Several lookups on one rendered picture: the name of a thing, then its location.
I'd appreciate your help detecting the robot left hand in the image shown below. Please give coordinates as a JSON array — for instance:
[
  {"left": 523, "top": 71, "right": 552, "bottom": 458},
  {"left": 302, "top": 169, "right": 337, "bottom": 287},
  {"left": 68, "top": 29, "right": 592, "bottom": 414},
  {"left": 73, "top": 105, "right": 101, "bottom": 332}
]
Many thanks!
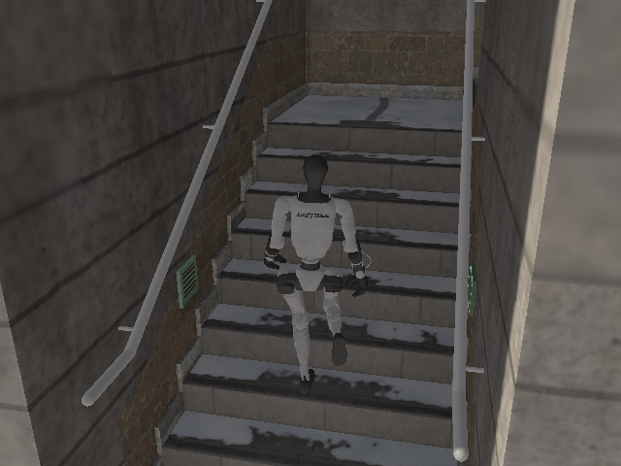
[{"left": 264, "top": 254, "right": 286, "bottom": 270}]

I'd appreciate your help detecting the robot shin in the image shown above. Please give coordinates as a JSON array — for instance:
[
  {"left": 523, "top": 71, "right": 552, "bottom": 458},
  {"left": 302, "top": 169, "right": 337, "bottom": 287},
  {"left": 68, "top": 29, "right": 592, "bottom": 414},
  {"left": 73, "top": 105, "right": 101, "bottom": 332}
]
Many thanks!
[
  {"left": 326, "top": 296, "right": 342, "bottom": 337},
  {"left": 292, "top": 314, "right": 310, "bottom": 381}
]

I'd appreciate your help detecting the robot left shin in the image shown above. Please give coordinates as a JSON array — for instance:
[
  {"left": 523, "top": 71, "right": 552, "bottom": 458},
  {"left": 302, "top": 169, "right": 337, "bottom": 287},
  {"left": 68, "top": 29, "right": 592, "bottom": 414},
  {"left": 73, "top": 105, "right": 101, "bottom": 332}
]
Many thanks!
[{"left": 292, "top": 314, "right": 310, "bottom": 381}]

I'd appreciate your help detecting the right robot forearm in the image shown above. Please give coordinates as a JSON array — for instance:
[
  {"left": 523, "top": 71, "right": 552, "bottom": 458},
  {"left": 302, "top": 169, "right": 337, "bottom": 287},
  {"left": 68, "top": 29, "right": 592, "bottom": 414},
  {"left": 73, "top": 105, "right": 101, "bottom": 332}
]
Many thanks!
[{"left": 348, "top": 238, "right": 366, "bottom": 279}]

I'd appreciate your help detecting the robot right hand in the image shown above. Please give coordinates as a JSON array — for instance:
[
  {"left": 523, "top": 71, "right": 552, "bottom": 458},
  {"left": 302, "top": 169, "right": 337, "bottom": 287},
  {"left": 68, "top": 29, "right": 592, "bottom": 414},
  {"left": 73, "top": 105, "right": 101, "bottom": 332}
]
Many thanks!
[{"left": 345, "top": 275, "right": 368, "bottom": 297}]

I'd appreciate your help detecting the robot right shin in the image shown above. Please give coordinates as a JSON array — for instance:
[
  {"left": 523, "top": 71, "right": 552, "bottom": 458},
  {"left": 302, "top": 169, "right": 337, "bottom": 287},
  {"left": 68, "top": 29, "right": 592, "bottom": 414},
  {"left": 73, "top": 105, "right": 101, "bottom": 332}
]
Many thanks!
[{"left": 326, "top": 296, "right": 342, "bottom": 337}]

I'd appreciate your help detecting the left robot upper arm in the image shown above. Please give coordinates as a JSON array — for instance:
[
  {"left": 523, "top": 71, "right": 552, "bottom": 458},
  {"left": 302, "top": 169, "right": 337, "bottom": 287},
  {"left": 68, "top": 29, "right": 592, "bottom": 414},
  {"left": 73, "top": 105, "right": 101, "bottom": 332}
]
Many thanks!
[{"left": 270, "top": 196, "right": 294, "bottom": 250}]

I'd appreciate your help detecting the right robot upper arm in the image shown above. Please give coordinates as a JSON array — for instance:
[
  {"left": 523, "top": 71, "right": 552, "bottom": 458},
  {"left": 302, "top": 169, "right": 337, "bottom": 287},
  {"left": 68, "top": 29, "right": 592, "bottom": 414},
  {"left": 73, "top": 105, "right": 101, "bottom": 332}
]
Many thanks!
[{"left": 334, "top": 198, "right": 358, "bottom": 253}]

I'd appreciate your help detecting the left robot forearm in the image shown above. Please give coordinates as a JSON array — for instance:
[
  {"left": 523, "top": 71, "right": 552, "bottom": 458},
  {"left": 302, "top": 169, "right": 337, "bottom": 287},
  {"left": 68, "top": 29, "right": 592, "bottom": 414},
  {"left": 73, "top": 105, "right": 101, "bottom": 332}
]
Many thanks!
[{"left": 265, "top": 235, "right": 279, "bottom": 261}]

